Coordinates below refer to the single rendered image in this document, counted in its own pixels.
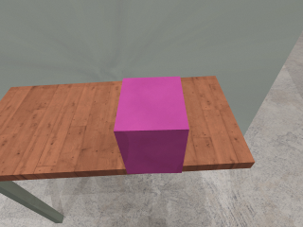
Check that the table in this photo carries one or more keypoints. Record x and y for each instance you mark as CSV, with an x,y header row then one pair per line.
x,y
67,131

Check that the carton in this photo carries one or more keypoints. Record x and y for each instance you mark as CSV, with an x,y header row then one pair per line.
x,y
151,126

